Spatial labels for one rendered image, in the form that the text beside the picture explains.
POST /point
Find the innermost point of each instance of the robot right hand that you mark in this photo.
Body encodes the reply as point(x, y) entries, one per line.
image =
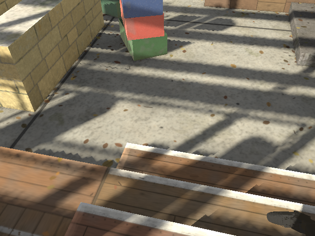
point(295, 220)

